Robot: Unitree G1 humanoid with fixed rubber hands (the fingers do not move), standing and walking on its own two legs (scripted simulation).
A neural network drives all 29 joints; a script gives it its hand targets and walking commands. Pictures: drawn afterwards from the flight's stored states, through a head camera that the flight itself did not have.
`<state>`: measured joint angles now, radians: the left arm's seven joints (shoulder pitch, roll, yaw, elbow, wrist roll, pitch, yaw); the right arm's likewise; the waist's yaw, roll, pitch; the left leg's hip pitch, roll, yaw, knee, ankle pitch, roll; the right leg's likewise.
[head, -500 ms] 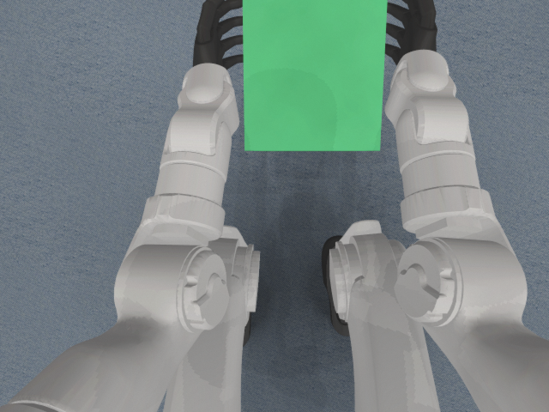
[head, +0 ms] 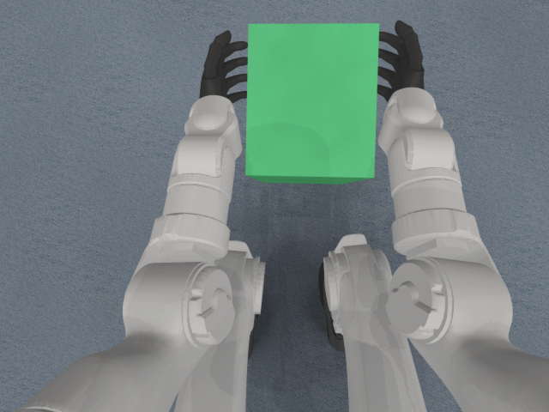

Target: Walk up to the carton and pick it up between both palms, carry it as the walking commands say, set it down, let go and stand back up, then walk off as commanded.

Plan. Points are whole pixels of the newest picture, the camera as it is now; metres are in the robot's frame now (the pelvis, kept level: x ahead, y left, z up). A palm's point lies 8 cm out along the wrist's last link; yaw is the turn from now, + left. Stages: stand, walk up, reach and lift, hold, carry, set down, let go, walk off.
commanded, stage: reach and lift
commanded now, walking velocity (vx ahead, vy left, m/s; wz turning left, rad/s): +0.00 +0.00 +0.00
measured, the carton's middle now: (306, 124) +0.49 -0.04 -0.15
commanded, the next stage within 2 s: none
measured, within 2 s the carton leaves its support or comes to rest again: neither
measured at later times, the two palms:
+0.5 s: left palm (203, 87) +0.49 +0.08 -0.01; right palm (431, 84) +0.48 -0.15 +0.00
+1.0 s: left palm (176, 72) +0.47 +0.08 +0.07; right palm (468, 71) +0.46 -0.15 +0.07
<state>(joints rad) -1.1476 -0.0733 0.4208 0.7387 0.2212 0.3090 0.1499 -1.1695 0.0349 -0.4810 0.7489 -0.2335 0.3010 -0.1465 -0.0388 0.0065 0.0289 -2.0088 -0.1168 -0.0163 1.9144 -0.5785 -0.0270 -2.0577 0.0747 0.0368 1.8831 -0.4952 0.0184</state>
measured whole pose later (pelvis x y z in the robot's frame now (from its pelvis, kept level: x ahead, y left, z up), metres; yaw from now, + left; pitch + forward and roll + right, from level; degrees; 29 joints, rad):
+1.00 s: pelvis +0.01 +0.00 +0.11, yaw -1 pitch +30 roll +0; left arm -0.93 -0.16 0.44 0.70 0.28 0.31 0.12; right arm -0.92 0.13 -0.49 0.68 -0.28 0.31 -0.13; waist -0.03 0.02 -0.05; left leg -1.56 -0.11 -0.04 1.57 -0.53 -0.01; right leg -1.60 0.07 0.05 1.53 -0.46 0.02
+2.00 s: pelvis +0.05 +0.01 +0.24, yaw -2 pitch +18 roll +0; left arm -0.58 -0.24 0.39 0.60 0.28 0.25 0.10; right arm -0.61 0.23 -0.44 0.60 -0.32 0.25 -0.11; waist -0.02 0.02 -0.02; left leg -0.91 -0.08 -0.06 1.01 -0.40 0.01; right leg -0.95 0.07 0.08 0.98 -0.34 0.01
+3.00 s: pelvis +0.07 +0.00 +0.31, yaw -2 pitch -5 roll +0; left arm -0.48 -0.23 0.30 0.57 0.29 0.55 0.10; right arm -0.49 0.23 -0.37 0.55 -0.32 0.55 -0.13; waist -0.01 0.01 0.02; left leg -0.18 -0.06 -0.10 0.53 -0.25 0.01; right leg -0.22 0.05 0.08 0.50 -0.20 0.00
